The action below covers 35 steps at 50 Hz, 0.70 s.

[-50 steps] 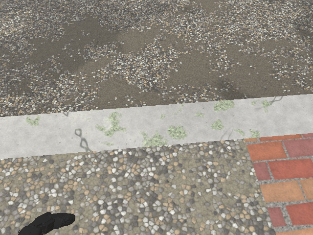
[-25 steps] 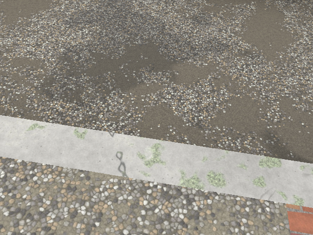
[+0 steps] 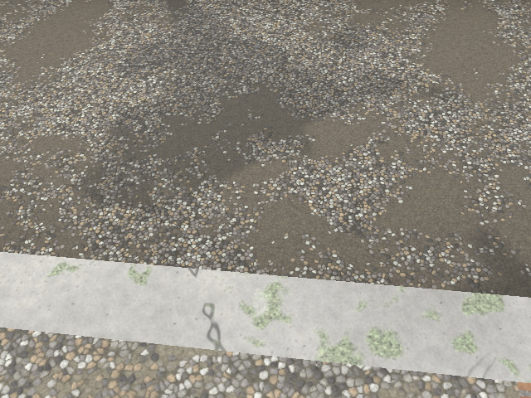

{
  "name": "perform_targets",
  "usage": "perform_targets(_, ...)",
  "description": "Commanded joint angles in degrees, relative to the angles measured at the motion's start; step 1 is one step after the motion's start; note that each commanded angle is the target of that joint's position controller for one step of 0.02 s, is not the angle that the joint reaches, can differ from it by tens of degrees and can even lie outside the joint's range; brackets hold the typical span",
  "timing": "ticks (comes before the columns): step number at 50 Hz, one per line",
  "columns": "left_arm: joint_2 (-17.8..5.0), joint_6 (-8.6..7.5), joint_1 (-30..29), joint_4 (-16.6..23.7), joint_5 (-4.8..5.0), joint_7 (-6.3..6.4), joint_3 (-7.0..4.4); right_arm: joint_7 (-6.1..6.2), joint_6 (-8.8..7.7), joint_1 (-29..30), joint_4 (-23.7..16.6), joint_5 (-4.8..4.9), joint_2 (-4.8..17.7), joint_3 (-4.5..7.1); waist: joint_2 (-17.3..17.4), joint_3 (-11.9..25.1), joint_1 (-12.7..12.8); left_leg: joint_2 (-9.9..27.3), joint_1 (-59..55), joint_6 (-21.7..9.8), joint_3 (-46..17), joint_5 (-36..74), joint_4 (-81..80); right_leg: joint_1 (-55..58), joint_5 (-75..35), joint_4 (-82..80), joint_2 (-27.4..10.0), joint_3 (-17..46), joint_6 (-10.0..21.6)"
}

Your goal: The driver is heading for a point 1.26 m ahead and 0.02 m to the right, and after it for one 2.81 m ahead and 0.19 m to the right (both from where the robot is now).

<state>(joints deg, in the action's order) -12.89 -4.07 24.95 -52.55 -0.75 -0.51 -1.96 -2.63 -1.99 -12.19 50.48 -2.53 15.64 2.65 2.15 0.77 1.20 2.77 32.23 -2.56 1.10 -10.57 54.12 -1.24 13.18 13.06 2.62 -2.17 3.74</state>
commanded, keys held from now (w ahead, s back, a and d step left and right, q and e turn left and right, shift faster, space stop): w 1.00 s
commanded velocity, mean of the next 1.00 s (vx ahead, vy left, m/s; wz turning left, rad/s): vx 0.49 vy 0.00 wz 0.00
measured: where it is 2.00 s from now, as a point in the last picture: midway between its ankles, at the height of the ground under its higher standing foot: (288, 357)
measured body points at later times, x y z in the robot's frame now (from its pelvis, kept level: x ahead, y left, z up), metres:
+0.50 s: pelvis +0.26 +0.05 -0.01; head +0.27 +0.06 +0.44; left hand +0.33 +0.31 -0.14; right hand +0.25 -0.21 -0.14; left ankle +0.25 +0.10 -0.75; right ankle +0.31 -0.10 -0.67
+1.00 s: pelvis +0.48 +0.00 -0.01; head +0.48 -0.02 +0.44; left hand +0.52 +0.25 -0.14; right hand +0.55 -0.27 -0.15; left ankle +0.49 +0.14 -0.65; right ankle +0.52 -0.06 -0.75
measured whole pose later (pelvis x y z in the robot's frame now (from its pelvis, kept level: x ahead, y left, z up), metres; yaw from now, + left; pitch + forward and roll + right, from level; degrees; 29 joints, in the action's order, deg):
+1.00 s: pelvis +0.48 +0.00 -0.01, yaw +0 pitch -1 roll +0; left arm -11.7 -2.5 19.5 -51.1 -0.6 0.5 -2.0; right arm 1.7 1.3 -16.9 48.0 -0.4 14.5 3.4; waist 1.6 -1.1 -0.3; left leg -0.6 32.0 -2.4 -4.0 -18.0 70.1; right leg -15.0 12.0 28.0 3.0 -6.2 6.1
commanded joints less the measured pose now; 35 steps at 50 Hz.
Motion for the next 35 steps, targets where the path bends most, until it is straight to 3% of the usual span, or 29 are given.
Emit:
perform_targets(1,-6.48,-1.12,3.11,0.45,0.23,0.07,-1.26,-0.19,-0.44,8.8,-5.36,0.01,1.64,-0.21,-6.98,-6.37,1.05,0.89,11.46,1.71,2.08,4.06,-3.15,2.68,-16.95,-6.13,-12.9,8.57,6.67)
perform_targets(4,-6.64,-1.23,4.22,-0.91,-0.12,0.18,-1.1,-0.42,-0.52,14.82,-7.23,0.72,0.41,-1.13,-7.92,-7.2,2.2,-0.38,5.98,1.54,4.0,7.42,-13.07,0.68,-23.56,-5.4,-11.96,5.48,6.32)
perform_targets(8,-7.15,-0.55,4.83,-2.51,-0.36,0.5,-0.77,0.2,-0.48,14.62,-7.32,1.01,1.03,-0.97,-8.41,-6.79,1.14,-2.62,-1.72,-1.5,4.97,5.62,-19.53,3.25,-36.91,-0.94,-14.33,4.74,5.81)
perform_targets(10,-8.65,-0.22,3.28,-2.69,-0.36,0.99,-1.03,1.15,-0.88,6.64,-5.05,0.72,2.78,-0.1,-8.28,-2.9,-2.68,-5.6,-12.09,-3.64,5.39,2.33,-21.75,4.1,-50.53,8.45,-14.44,3.58,4.58)
perform_targets(11,-9.48,0.08,2.26,-2.7,-0.13,1.21,-1.25,1.82,-1.47,-3.2,-1.73,0.4,3.85,0.64,-6.26,1.8,-7.02,-6.92,-23.45,-5.17,5.87,4.38,-25.75,1.52,-50.66,19.66,-12.47,1.58,3.48)
perform_targets(12,-8.75,-0.02,2.02,-1.53,0.18,1.2,-0.91,2.69,-1.83,-12.63,0.49,-0.68,7.24,1.8,-3.35,7.72,-10.43,0.86,-38.35,-7.42,-2.26,2.11,-26.42,-9.5,-35.27,34.48,-10.22,0.5,2.28)
perform_targets(13,-0.83,0.03,9.55,-0.3,1.55,0.67,0.72,3.19,-1.56,-16.76,0.52,-1.25,12.97,3.01,9.97,17.28,-6.91,19.9,-54.9,-14.43,-29.79,0.17,-28.43,-28.09,8.82,56.68,-1.33,-1.58,-0.44)
perform_targets(14,-7.47,0.33,7.8,-1.13,0.68,1.15,-1.28,2.44,-0.71,-16.33,0.76,1.86,11.55,2.98,5.02,19.15,-8.71,20.55,-50.76,-17.24,-39.72,-0.59,-34.95,-32.13,17.32,64.78,1.21,5.75,0.07)
perform_targets(15,-7.72,0.15,3.82,0.5,0.17,1.1,-1.82,2.52,-0.42,-9.82,0.33,2.22,8.91,2.35,3.44,8.65,-5.22,18.26,-42.67,-15.56,-30.67,-5.19,-36.46,-36.03,13.26,65.9,-2.28,6.57,0.69)
perform_targets(16,-6.61,-0.04,0.15,1.41,-0.32,0.95,-1.41,2.52,-0.72,-5.75,-0.54,1.94,4.8,1.38,1.62,2.39,-4.19,15.75,-34.05,-14.01,-24.79,-3.58,-38.85,-35.8,9.62,63.37,-4.26,5.7,0.82)
perform_targets(17,-5.95,0.3,-0.89,1.17,-0.55,0.94,-1.64,2.7,-1.26,-3.45,-0.96,1.62,2.59,0.78,1.19,-0.75,-2.54,12.91,-27.81,-11.67,-19.78,-0.22,-40.47,-33.31,6.83,60.12,-6.07,5.66,0.68)
perform_targets(18,-5.23,1.16,0.28,0.79,-1.36,0.7,-1.64,2.98,-1.64,-3.07,-0.53,1.71,1.15,0.33,1.8,-1.98,-0.51,10.7,-22.85,-10.16,-16.13,2.15,-41.77,-29.99,5.61,57.28,-7.14,5.62,0.09)
perform_targets(20,-3.33,2.82,0.08,0.71,-1.43,0.59,-1.48,3.49,-2.37,-5.45,0.15,0.98,0.82,0.14,1.0,-1.66,0.36,9.93,-20.1,-10.61,-13.29,6.84,-43.27,-27.87,4.95,56.02,-6.82,4.78,-0.67)
perform_targets(23,-2.53,3.72,-4.78,2.6,-1.45,0.39,-1.24,3.66,-2.95,-8.78,1.09,1.37,3.03,0.73,0.67,-4.48,0.79,8.44,-19.47,-10.9,-9.09,9.42,-45.5,-32.34,0.21,50.24,-8.14,3.18,-2.15)
perform_targets(24,-2.74,3.87,-7.48,3.59,-1.61,0.41,-1.11,3.96,-3.13,-9.86,1.32,1.82,3.02,0.71,1.17,-5.42,0.61,8.0,-20.21,-10.76,-8.45,10.66,-46.03,-34.51,-2.26,47.79,-8.76,2.83,-2.57)
perform_targets(28,-1.86,4.39,-15.43,6.31,-1.07,0.39,-0.34,3.83,-3.25,-14.68,2.65,2.11,2.52,0.43,0.77,-5.95,-1.17,6.78,-25.1,-9.98,-5.51,19.86,-44.01,-36.75,-9.53,36.91,-8.77,1.0,-3.68)
perform_targets(31,-1.56,4.5,-20.3,8.56,-0.59,0.71,0.14,4.0,-2.99,-18.04,3.42,2.08,2.62,0.37,0.81,-6.18,-2.7,8.03,-28.81,-9.99,-5.49,22.09,-42.35,-37.35,-11.86,31.62,-7.33,-0.39,-2.5)
perform_targets(35,-1.77,3.45,-25.06,10.8,-1.08,0.79,0.22,4.56,-1.43,-20.03,3.54,1.51,3.32,0.1,0.56,-6.46,-4.58,9.69,-34.25,-10.69,-5.16,28.9,-37.12,-36.79,-8.12,27.62,-5.07,-2.11,0.0)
